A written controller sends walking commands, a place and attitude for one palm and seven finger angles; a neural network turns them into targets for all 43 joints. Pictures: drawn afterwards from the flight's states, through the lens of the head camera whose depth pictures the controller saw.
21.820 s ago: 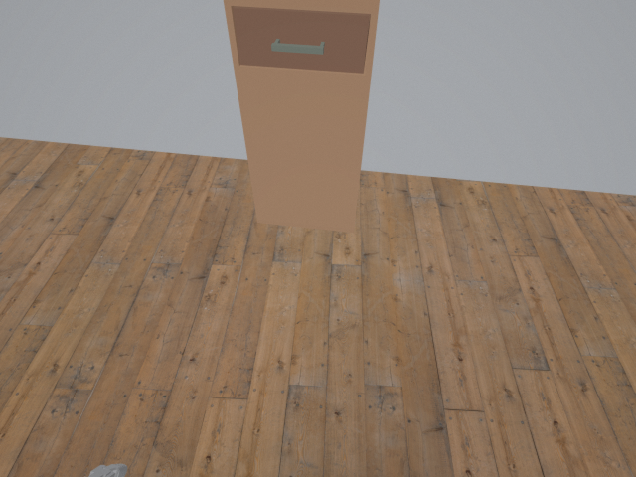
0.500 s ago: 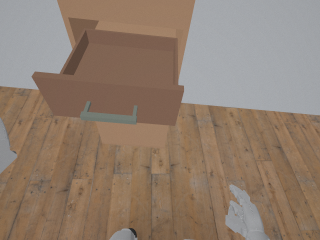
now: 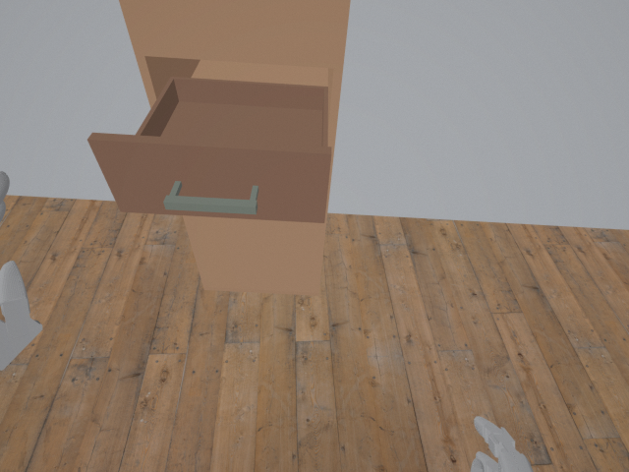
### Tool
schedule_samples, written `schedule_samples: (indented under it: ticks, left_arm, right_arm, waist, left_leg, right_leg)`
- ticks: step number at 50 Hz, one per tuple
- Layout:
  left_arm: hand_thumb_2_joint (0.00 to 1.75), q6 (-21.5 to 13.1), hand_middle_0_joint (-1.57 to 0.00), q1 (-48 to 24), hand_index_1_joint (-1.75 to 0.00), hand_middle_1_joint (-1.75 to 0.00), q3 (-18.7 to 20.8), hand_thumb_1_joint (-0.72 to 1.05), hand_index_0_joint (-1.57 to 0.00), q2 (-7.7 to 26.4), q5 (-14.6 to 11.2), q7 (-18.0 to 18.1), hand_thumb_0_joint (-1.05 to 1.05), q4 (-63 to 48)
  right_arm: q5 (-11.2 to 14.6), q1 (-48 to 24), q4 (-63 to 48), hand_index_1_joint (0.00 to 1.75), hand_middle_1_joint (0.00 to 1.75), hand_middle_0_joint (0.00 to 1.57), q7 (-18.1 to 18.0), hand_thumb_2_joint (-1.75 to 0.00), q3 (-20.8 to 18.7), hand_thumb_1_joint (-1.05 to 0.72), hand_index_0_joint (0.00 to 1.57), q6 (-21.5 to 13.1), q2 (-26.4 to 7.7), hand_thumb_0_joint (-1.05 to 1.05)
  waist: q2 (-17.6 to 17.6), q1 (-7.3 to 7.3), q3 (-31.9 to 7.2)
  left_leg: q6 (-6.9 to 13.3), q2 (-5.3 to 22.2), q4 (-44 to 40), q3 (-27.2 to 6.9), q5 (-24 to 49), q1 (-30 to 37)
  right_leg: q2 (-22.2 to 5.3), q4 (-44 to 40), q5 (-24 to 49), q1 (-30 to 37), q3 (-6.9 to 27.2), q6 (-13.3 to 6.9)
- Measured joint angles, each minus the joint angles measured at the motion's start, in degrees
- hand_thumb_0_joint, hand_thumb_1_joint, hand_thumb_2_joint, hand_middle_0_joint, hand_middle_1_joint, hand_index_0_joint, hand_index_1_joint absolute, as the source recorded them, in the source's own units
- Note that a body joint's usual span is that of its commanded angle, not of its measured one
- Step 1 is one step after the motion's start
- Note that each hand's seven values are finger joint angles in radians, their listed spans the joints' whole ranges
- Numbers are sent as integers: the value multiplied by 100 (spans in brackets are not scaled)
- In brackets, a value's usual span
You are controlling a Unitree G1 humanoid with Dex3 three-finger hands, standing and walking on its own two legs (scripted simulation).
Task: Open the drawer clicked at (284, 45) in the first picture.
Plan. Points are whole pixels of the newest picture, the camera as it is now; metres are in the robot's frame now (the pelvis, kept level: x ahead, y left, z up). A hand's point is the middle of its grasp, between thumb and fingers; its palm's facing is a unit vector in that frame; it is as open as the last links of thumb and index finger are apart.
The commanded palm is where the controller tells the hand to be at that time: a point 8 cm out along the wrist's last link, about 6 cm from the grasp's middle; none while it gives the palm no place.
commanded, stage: stop stepping back and stand still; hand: left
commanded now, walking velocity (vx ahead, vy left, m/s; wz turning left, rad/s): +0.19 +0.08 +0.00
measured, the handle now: (213, 197) +0.53 +0.19 +0.03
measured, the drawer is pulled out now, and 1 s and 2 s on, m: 0.30 0.30 0.30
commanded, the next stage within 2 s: let the arm hang, fingers relaxed in 0.24 s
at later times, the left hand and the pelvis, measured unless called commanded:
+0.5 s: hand (139, 417) +0.20 +0.23 -0.05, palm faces +0.12 -0.92 -0.38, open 7.4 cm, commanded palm none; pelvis +0.01 +0.00 -0.01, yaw +1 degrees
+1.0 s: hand out of the picture -0.06 +0.18 -0.16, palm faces +0.05 -0.97 -0.24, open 7.3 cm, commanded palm none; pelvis +0.01 -0.01 +0.01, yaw +0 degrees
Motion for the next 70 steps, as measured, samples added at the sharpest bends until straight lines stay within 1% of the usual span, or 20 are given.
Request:
schedule_samples:
  ticks: [3, 6, 10, 13, 17, 18, 19, 21, 22, 25, 27, 30, 31, 33, 36, 41, 47, 53, 62, 70]
  left_arm:
    - [90, -74, -21, -50, -31, -30, -37, 88, -21, -27, 3, -12, 1, 49]
    - [90, -85, -21, -182, -31, -30, -109, 88, -21, -141, -15, -9, 1, 118]
    - [90, -40, -21, -407, -31, -30, -223, 88, -21, -281, -26, -13, 1, 303]
    - [90, -1, -21, -481, -31, -30, -230, 88, -21, -325, 3, -14, 1, 456]
    - [90, -13, -21, -428, -31, -30, -132, 89, -21, -225, 7, -22, 1, 441]
    - [90, -121, -21, -554, -31, -30, -265, 89, -21, -188, 98, -109, 1, 723]
    - [90, -58, -20, -816, -31, -30, -531, 89, -20, -187, 194, -268, 0, 1258]
    - [90, 429, -20, -1386, -31, -30, -1135, 89, -20, -390, 307, -537, 0, 2728]
    - [90, 720, -20, -1627, -30, -30, -1390, 90, -20, -545, 342, -628, 0, 3555]
    - [90, 1408, -19, -2072, -30, -30, -1946, 90, -19, -990, 393, -791, 0, 5876]
    - [90, 1654, -19, -2145, -30, -30, -2222, 91, -19, -1250, 381, -842, 0, 7089]
    - [90, 1766, -19, -2052, -30, -30, -2538, 91, -19, -1633, 328, -897, 1, 8426]
    - [90, 1706, -20, -2021, -30, -30, -2401, 95, -20, -1692, 254, -782, -1, 8685]
    - [90, 1598, -20, -1964, -30, -30, -2324, 101, -20, -1580, 251, -751, -2, 9087]
    - [90, 1501, -20, -1803, -30, -30, -2348, 101, -20, -1428, 259, -803, -3, 9577]
    - [90, 1446, -20, -1540, -30, -30, -2396, 97, -20, -1362, 248, -803, -1, 10208]
    - [90, 1405, -20, -1478, -30, -30, -2466, 93, -20, -1472, 236, -779, 0, 10545]
    - [90, 1348, -20, -1670, -30, -30, -2498, 91, -20, -1621, 236, -762, 0, 10534]
    - [90, 1284, -20, -2089, -30, -30, -2476, 91, -20, -1779, 248, -750, 0, 10363]
    - [90, 1279, -20, -2221, -30, -30, -2417, 92, -20, -1688, 247, -742, 0, 10334]
  right_arm:
    - [-29, -22, 6, 30, 30, 20, 6, -90, 30, -91, 20, 12, 57, 1]
    - [-45, -91, 52, 30, 30, 20, 5, -90, 45, -91, 20, 52, 45, 1]
    - [-56, -134, 93, 30, 30, 20, -33, -90, 55, -91, 20, 114, 19, 1]
    - [-49, -114, 52, 30, 30, 20, -60, -90, 75, -91, 20, 117, 59, 1]
    - [-60, -99, -31, 30, 30, 20, -25, -90, 145, -91, 20, 3, 169, 1]
    - [-55, -116, 96, 30, 30, 20, 76, -90, 105, -91, 20, -150, 138, 1]
    - [-60, -172, 284, 30, 30, 20, 183, -90, 44, -91, 20, -190, 69, 1]
    - [-110, -350, 692, 30, 30, 20, 289, -90, -39, -91, 20, 4, -79, 1]
    - [-132, -425, 863, 30, 30, 20, 307, -90, -49, -91, 20, 143, -130, 1]
    - [-197, -507, 1187, 30, 30, 20, 328, -90, -29, -91, 20, 490, -134, 1]
    - [-239, -473, 1309, 30, 30, 20, 327, -90, -6, -91, 20, 636, -62, 1]
    - [-255, -339, 1549, 30, 30, 20, 290, -90, 46, -91, 20, 731, 50, 1]
    - [-247, -260, 1652, 30, 30, 20, 268, -90, 53, -91, 20, 745, 98, 1]
    - [-235, -105, 1890, 30, 30, 20, 232, -90, 67, -91, 20, 780, 184, 1]
    - [-218, 74, 2210, 30, 30, 20, 184, -90, 46, -91, 20, 830, 252, 1]
    - [-172, 242, 2564, 30, 30, 20, 125, -90, 4, -91, 20, 835, 297, 1]
    - [-151, 231, 2754, 30, 30, 20, 110, -90, -14, -91, 20, 809, 353, 1]
    - [-162, 123, 2810, 30, 30, 20, 124, -90, -33, -91, 20, 792, 431, 0]
    - [-196, 110, 2850, 30, 30, 20, 102, -90, -66, -92, 20, 757, 415, 1]
    - [-208, 163, 2843, 30, 29, 20, 95, -90, -74, -91, 20, 748, 450, 0]
  waist:
    - [82, 45, -78]
    - [146, 103, -100]
    - [148, 107, -82]
    - [137, 71, -116]
    - [62, 29, -62]
    - [113, 59, -99]
    - [198, 116, -154]
    - [393, 194, -259]
    - [470, 193, -296]
    - [489, 89, -262]
    - [359, 7, -115]
    - [156, -24, 135]
    - [104, 4, 202]
    - [27, 110, 313]
    - [33, 216, 419]
    - [148, 260, 490]
    - [300, 243, 497]
    - [368, 212, 411]
    - [341, 141, 258]
    - [327, 93, 244]
  left_leg:
    - [11, 45, 204, -42, -298, -109]
    - [59, 61, 456, -56, -592, -181]
    - [7, 45, 379, -19, -156, -31]
    - [-17, 24, 281, -6, -142, 27]
    - [-43, -21, 71, -17, -52, 69]
    - [-50, -21, 114, -44, -55, -25]
    - [-52, -38, 209, -70, -81, -141]
    - [-40, -77, 403, -92, -164, -299]
    - [-30, -95, 490, -100, -211, -340]
    - [-20, -132, 679, -118, -341, -328]
    - [-34, -140, 695, -104, -382, -221]
    - [-41, -100, 507, -79, -326, -21]
    - [-52, -73, 417, -105, -281, 18]
    - [-80, -33, 208, -151, -166, 98]
    - [-98, -2, -38, -185, -34, 193]
    - [-96, -1, -297, -157, 75, 368]
    - [-92, -13, -484, -90, 163, 518]
    - [-116, 7, -531, -62, 194, 572]
    - [-176, 52, -538, -67, 196, 603]
    - [-249, 129, -545, -105, 201, 617]
  right_leg:
    - [67, -14, 47, -24, -13, -78]
    - [99, 104, 33, -60, 13, -88]
    - [65, 295, -98, -8, 49, -38]
    - [71, 309, -291, 5, 101, -27]
    - [76, 94, 39, 37, 159, -27]
    - [74, 132, 18, -39, 126, -24]
    - [55, 232, -50, -141, 99, -15]
    - [11, 447, -201, -291, 77, 4]
    - [-8, 542, -266, -329, 68, 9]
    - [-49, 757, -426, -315, 51, -5]
    - [-60, 808, -481, -230, 67, -10]
    - [-16, 601, -388, -40, 93, 9]
    - [17, 462, -319, 28, 67, -7]
    - [70, 173, -174, 153, 21, -45]
    - [116, -169, 2, 297, -15, -73]
    - [121, -437, 127, 463, 10, -68]
    - [106, -516, 179, 539, 73, -65]
    - [122, -494, 182, 548, 101, -88]
    - [165, -428, 145, 542, 99, -145]
    - [246, -470, 161, 574, 66, -216]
